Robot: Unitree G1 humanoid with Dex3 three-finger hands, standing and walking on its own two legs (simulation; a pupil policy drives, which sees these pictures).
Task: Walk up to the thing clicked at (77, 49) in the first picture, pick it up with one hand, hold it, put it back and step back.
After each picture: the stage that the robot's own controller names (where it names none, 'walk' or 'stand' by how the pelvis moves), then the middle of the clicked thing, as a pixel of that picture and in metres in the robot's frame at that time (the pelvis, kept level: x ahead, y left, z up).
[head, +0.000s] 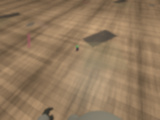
stand; (77, 48) +1.49 +0.38 -0.72
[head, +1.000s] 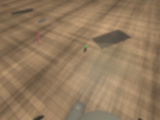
walk; (85, 48) +1.39 +0.27 -0.71
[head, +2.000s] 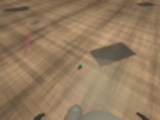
walk; (80, 65) +0.90 +0.22 -0.69
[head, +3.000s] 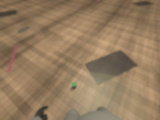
walk; (74, 85) +0.52 +0.22 -0.71
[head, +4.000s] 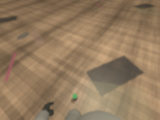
stand; (75, 97) +0.37 +0.20 -0.69
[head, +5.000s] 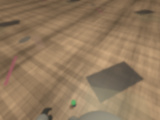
stand; (73, 103) +0.33 +0.20 -0.72
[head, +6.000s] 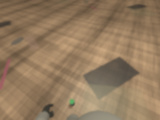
stand; (72, 102) +0.32 +0.23 -0.71
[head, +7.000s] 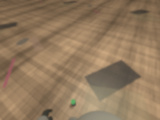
stand; (73, 102) +0.34 +0.22 -0.73
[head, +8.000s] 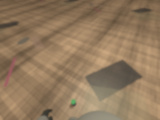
stand; (73, 102) +0.34 +0.22 -0.73
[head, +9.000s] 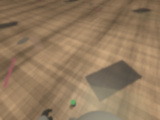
go down; (73, 103) +0.33 +0.22 -0.73
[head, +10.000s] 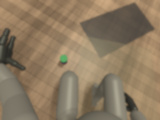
go down; (64, 59) +0.45 +0.20 -0.33
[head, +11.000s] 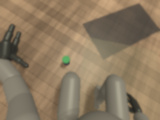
approach; (66, 60) +0.44 +0.20 -0.31
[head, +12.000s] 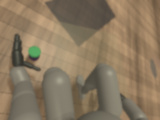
close in; (34, 54) +0.44 +0.24 -0.23
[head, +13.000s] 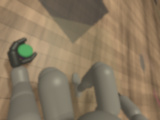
close; (25, 53) +0.43 +0.26 -0.23
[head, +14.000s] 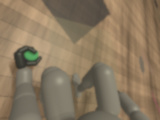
lift; (30, 56) +0.41 +0.24 -0.24
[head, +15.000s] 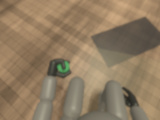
lift; (64, 69) +0.33 +0.20 -0.04
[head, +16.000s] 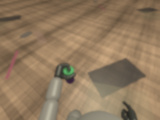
hold; (69, 75) +0.33 +0.17 +0.03
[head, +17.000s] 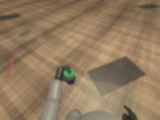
hold; (69, 76) +0.32 +0.16 +0.00
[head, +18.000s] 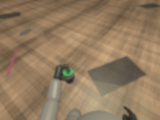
crouch; (68, 75) +0.33 +0.17 +0.00
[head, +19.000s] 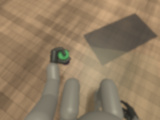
crouch; (64, 58) +0.44 +0.18 -0.08
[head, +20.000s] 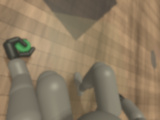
lower; (25, 49) +0.45 +0.25 -0.23
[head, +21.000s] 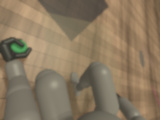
lower; (20, 49) +0.45 +0.26 -0.24
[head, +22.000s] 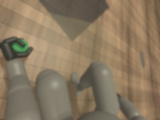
lower; (21, 49) +0.45 +0.26 -0.24
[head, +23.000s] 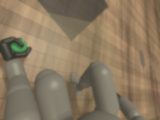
lower; (20, 49) +0.45 +0.26 -0.23
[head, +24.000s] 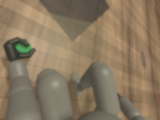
loosen; (24, 50) +0.45 +0.25 -0.23
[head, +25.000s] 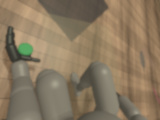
withdraw; (25, 51) +0.44 +0.24 -0.24
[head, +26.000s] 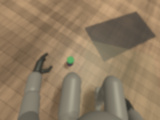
walk; (70, 61) +0.46 +0.18 -0.31
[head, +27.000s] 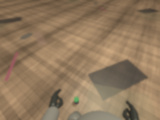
stand; (76, 100) +0.37 +0.15 -0.66
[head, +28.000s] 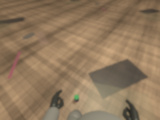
stand; (76, 98) +0.40 +0.16 -0.67
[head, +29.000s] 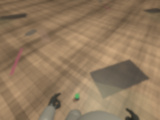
stand; (77, 97) +0.39 +0.16 -0.68
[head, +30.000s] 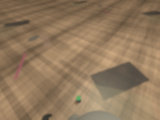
walk; (78, 99) +0.40 +0.16 -0.72
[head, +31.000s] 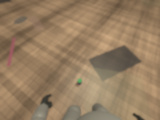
walk; (79, 81) +0.51 +0.11 -0.70
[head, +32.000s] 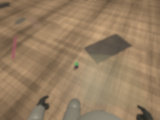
walk; (76, 65) +0.79 +0.26 -0.68
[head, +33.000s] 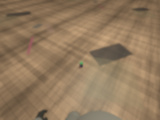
stand; (81, 64) +1.02 +0.20 -0.71
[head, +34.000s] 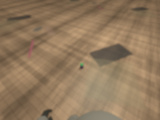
stand; (81, 66) +1.02 +0.20 -0.73
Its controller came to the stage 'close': yes
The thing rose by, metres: 0.72
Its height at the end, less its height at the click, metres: +0.00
